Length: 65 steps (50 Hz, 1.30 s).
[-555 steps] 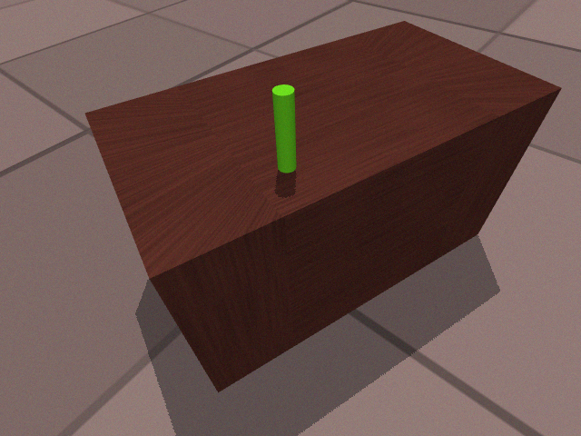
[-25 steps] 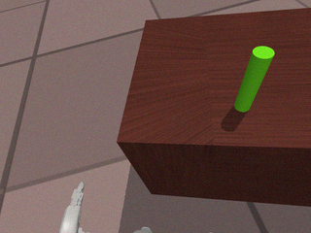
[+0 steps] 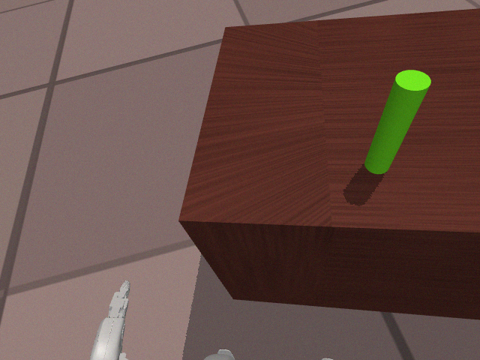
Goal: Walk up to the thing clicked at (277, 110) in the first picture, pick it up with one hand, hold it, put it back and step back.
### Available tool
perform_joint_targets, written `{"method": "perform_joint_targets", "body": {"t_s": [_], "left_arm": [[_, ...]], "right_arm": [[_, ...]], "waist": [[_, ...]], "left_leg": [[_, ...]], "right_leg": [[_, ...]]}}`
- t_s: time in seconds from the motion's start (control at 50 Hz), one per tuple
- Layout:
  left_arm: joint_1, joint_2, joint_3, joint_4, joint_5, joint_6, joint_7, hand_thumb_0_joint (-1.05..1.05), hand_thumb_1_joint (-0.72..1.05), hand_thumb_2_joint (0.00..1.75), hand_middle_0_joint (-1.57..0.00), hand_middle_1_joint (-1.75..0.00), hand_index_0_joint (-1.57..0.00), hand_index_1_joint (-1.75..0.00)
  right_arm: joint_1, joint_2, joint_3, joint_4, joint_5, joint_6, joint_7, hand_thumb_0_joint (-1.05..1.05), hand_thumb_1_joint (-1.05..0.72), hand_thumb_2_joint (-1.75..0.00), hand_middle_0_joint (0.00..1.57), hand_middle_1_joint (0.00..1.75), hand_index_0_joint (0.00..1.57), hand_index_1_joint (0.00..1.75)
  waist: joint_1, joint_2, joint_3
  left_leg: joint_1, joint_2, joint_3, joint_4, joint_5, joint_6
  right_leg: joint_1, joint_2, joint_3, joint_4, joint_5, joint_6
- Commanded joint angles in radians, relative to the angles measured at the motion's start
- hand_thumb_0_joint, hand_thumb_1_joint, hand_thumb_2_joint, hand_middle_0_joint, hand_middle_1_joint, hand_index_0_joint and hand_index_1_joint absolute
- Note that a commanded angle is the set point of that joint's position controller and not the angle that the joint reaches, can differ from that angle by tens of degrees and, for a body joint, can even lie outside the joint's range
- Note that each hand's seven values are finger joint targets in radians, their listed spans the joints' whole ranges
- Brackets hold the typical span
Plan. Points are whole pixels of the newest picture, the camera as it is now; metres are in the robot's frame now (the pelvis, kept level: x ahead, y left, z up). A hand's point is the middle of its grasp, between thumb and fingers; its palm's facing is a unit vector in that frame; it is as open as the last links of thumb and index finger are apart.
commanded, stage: go down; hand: right
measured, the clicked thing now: (391, 129) +0.50 -0.19 +0.07
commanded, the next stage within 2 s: approach in 0.02 s
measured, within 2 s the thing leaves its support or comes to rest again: neither
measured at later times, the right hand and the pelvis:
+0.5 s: hand out of the picture +0.43 -0.33 +0.09, palm faces +0.04 +1.00 +0.04, open 17.7 cm; pelvis -0.01 +0.00 -0.01, yaw -1 degrees
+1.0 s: hand (413, 147) +0.48 -0.22 +0.04, palm faces +0.11 +0.99 +0.02, open 17.8 cm; pelvis -0.02 +0.01 -0.04, yaw +1 degrees
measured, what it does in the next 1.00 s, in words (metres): stands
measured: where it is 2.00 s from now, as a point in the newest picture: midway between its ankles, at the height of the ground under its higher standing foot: outside the picture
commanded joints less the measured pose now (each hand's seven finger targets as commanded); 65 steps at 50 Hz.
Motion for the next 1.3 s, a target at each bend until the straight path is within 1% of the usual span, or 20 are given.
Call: {"method": "perform_joint_targets", "body": {"t_s": [0.0, 0.14, 0.16, 0.2, 0.28, 0.36, 0.42, 0.5, 0.58, 0.7, 0.76, 0.82, 0.86, 0.88, 0.92, 0.94, 0.98, 1.1, 1.24, 1.28], "left_arm": [[0.015, 0.206, 0.108, -0.109, -0.001, -0.046, 0.028, 0.0, -0.56, 0.07, -0.05, -0.05, -0.04, -0.06], [-0.054, 0.153, 0.048, -0.175, -0.006, -0.04, 0.025, 0.0, -0.56, 0.05, -0.05, -0.05, -0.05, -0.05], [-0.002, 0.167, 0.077, -0.113, -0.002, -0.036, 0.028, 0.0, -0.56, 0.04, -0.05, -0.05, -0.05, -0.05], [-0.024, 0.156, 0.065, -0.125, 0.0, -0.036, 0.02, 0.0, -0.55, 0.04, -0.05, -0.05, -0.05, -0.05], [-0.042, 0.2, 0.114, -0.175, 0.004, -0.054, 0.02, 0.0, -0.55, 0.04, -0.06, -0.05, -0.05, -0.05], [-0.022, 0.177, 0.091, -0.179, 0.007, -0.066, 0.01, 0.0, -0.56, 0.05, -0.06, -0.05, -0.05, -0.06], [0.045, 0.143, 0.067, -0.181, 0.011, -0.062, -0.001, 0.0, -0.55, 0.05, -0.06, -0.05, -0.05, -0.06], [0.054, 0.169, 0.11, -0.191, 0.023, -0.044, -0.021, 0.0, -0.54, 0.04, -0.06, -0.06, -0.06, -0.05], [0.045, 0.175, 0.147, -0.251, 0.04, -0.028, -0.036, 0.0, -0.54, 0.04, -0.06, -0.05, -0.06, -0.05], [-0.057, 0.186, 0.16, -0.478, 0.043, 0.006, -0.048, 0.0, -0.56, 0.05, -0.05, -0.05, -0.05, -0.05], [0.069, 0.124, 0.124, -0.393, 0.041, 0.038, -0.066, 0.0, -0.55, 0.05, -0.05, -0.06, -0.06, -0.05], [0.002, 0.158, 0.153, -0.544, 0.037, 0.048, -0.07, 0.0, -0.55, 0.04, -0.05, -0.05, -0.05, -0.05], [0.163, 0.104, 0.137, -0.374, 0.039, 0.071, -0.089, 0.0, -0.54, 0.04, -0.05, -0.06, -0.06, -0.05], [0.13, 0.103, 0.147, -0.382, 0.031, 0.072, -0.097, 0.0, -0.54, 0.03, -0.05, -0.06, -0.06, -0.05], [0.051, 0.081, 0.123, -0.445, 0.032, 0.063, -0.105, 0.0, -0.54, 0.03, -0.06, -0.06, -0.06, -0.05], [-0.047, 0.142, 0.16, -0.608, 0.028, 0.053, -0.099, 0.0, -0.54, 0.03, -0.06, -0.06, -0.06, -0.05], [0.07, 0.115, 0.146, -0.541, 0.033, 0.06, -0.105, 0.0, -0.54, 0.03, -0.06, -0.06, -0.06, -0.05], [0.179, 0.172, 0.224, -0.558, 0.028, 0.063, -0.107, 0.0, -0.54, 0.04, -0.05, -0.05, -0.05, -0.05], [0.075, 0.099, 0.15, -0.543, 0.024, 0.067, -0.112, 0.0, -0.55, 0.05, -0.05, -0.05, -0.05, -0.05], [0.114, 0.13, 0.191, -0.526, 0.025, 0.074, -0.107, 0.0, -0.61, 0.09, -0.05, -0.04, -0.03, -0.06]], "right_arm": [[-0.357, -0.387, -0.05, -0.231, 0.047, -0.069, 0.007, 0.0, 0.58, -0.05, 0.05, 0.05, 0.05, 0.05], [-0.377, -0.421, -0.06, -0.218, 0.027, -0.055, -0.018, 0.0, 0.56, -0.04, 0.05, 0.05, 0.05, 0.04], [-0.369, -0.421, -0.053, -0.194, 0.02, -0.051, -0.019, 0.0, 0.56, -0.05, 0.05, 0.05, 0.05, 0.05], [-0.343, -0.351, -0.004, -0.117, 0.013, -0.043, -0.017, 0.0, 0.58, -0.05, 0.04, 0.05, 0.04, 0.05], [-0.353, -0.229, 0.077, -0.094, 0.02, -0.047, -0.008, 0.0, 0.58, -0.04, 0.05, 0.05, 0.05, 0.05], [-0.384, -0.106, 0.135, -0.079, 0.047, -0.081, 0.003, 0.0, 0.6, -0.06, 0.04, 0.05, 0.05, 0.05], [-0.458, -0.138, 0.095, -0.188, 0.059, -0.13, -0.021, 0.0, 0.58, -0.05, 0.05, 0.05, 0.05, 0.05], [-0.388, -0.11, 0.076, -0.164, 0.043, -0.169, -0.095, 0.0, 0.55, -0.05, 0.05, 0.05, 0.05, 0.05], [-0.505, -0.152, 0.032, -0.312, 0.01, -0.236, -0.184, 0.0, 0.55, -0.06, 0.04, 0.05, 0.04, 0.05], [-0.559, -0.131, 0.005, -0.38, -0.031, -0.28, -0.299, 0.0, 0.61, -0.04, 0.03, 0.05, 0.04, 0.05], [-0.362, 0.075, 0.1, -0.149, -0.051, -0.252, -0.324, 0.0, 0.61, -0.05, 0.03, 0.05, 0.03, 0.05], [-0.523, -0.12, 0.007, -0.403, -0.083, -0.268, -0.369, 0.0, 0.61, -0.03, 0.03, 0.05, 0.03, 0.05], [-0.363, 0.09, 0.095, -0.168, -0.073, -0.228, -0.369, 0.0, 0.61, -0.04, 0.03, 0.05, 0.03, 0.05], [-0.339, 0.114, 0.1, -0.131, -0.071, -0.227, -0.375, 0.0, 0.61, -0.04, 0.03, 0.05, 0.03, 0.05], [-0.401, 0.129, 0.118, -0.2, -0.076, -0.24, -0.378, 0.0, 0.61, -0.04, 0.03, 0.05, 0.03, 0.05], [-0.448, 0.051, 0.065, -0.264, -0.079, -0.244, -0.386, 0.0, 0.6, -0.04, 0.03, 0.05, 0.04, 0.05], [-0.416, 0.164, 0.136, -0.178, -0.081, -0.237, -0.377, 0.0, 0.6, -0.04, 0.04, 0.05, 0.04, 0.05], [-0.477, 0.12, 0.107, -0.35, -0.059, -0.236, -0.374, 0.0, 0.57, -0.04, 0.04, 0.05, 0.04, 0.05], [-0.523, 0.187, 0.151, -0.326, -0.079, -0.235, -0.428, 0.0, 0.54, -0.05, 0.04, 0.05, 0.03, 0.05], [-0.487, 0.172, 0.142, -0.291, -0.093, -0.232, -0.441, 0.0, 0.51, -0.05, 0.05, 0.04, 0.05, 0.04]], "waist": [[0.001, -0.257, -0.453], [-0.027, -0.241, -0.368], [-0.016, -0.236, -0.348], [0.0, -0.192, -0.269], [0.038, -0.158, -0.306], [0.066, -0.163, -0.327], [0.058, -0.205, -0.434], [0.045, -0.214, -0.384], [0.034, -0.322, -0.524], [0.037, -0.288, -0.706], [0.065, -0.211, -0.537], [0.024, -0.316, -0.719], [0.052, -0.24, -0.449], [0.066, -0.214, -0.336], [0.07, -0.192, -0.381], [0.069, -0.166, -0.462], [0.098, -0.13, -0.397], [0.104, -0.205, -0.559], [0.06, -0.182, -0.479], [0.065, -0.179, -0.491]], "left_leg": [[0.141, -0.033, 0.006, -0.041, 0.326, 0.059], [0.185, -0.025, -0.002, -0.064, 0.313, 0.057], [0.173, -0.026, -0.003, -0.064, 0.309, 0.056], [0.137, -0.029, 0.001, -0.062, 0.261, 0.059], [0.11, -0.031, 0.003, -0.054, 0.225, 0.053], [0.0, -0.037, 0.014, -0.008, 0.209, 0.054], [-0.011, -0.035, 0.01, 0.03, 0.233, 0.05], [-0.07, -0.033, 0.003, 0.07, 0.202, 0.057], [-0.083, -0.036, -0.003, 0.123, 0.221, 0.062], [0.027, -0.04, -0.004, 0.158, 0.281, 0.058], [-0.004, -0.048, 0.014, 0.146, 0.239, 0.058], [0.058, -0.041, -0.002, 0.158, 0.307, 0.056], [-0.019, -0.047, 0.014, 0.145, 0.267, 0.059], [-0.062, -0.043, 0.008, 0.142, 0.233, 0.058], [-0.056, -0.039, 0.001, 0.138, 0.222, 0.055], [-0.036, -0.04, -0.005, 0.135, 0.195, 0.055], [-0.046, -0.042, -0.004, 0.134, 0.165, 0.053], [-0.034, -0.039, 0.003, 0.169, 0.283, 0.05], [-0.009, -0.033, -0.017, 0.144, 0.189, 0.052], [-0.016, -0.034, -0.017, 0.145, 0.194, 0.052]], "right_leg": [[0.361, 0.028, 0.016, -0.088, 0.559, -0.007], [0.285, 0.043, -0.001, -0.113, 0.46, -0.015], [0.278, 0.043, -0.005, -0.112, 0.437, -0.016], [0.212, 0.039, -0.002, -0.122, 0.375, -0.019], [0.228, 0.035, 0.005, -0.116, 0.288, -0.028], [0.247, 0.023, 0.027, -0.08, 0.342, -0.016], [0.28, 0.027, 0.029, -0.038, 0.404, -0.016], [0.194, 0.032, 0.018, -0.013, 0.37, -0.01], [0.224, 0.026, 0.013, 0.039, 0.418, 0.003], [0.205, 0.03, 0.007, 0.091, 0.437, -0.004], [0.111, 0.033, 0.008, 0.068, 0.353, -0.009], [0.215, 0.024, -0.005, 0.082, 0.443, 0.001], [0.116, 0.028, -0.006, 0.064, 0.381, -0.002], [0.037, 0.028, -0.009, 0.06, 0.327, -0.008], [0.032, 0.02, -0.007, 0.064, 0.294, -0.017], [0.058, 0.018, -0.004, 0.064, 0.258, -0.02], [0.027, 0.022, -0.009, 0.062, 0.204, -0.024], [0.177, 0.024, -0.004, 0.089, 0.387, -0.014], [0.05, 0.039, -0.022, 0.073, 0.224, -0.022], [0.064, 0.039, -0.022, 0.073, 0.234, -0.022]]}}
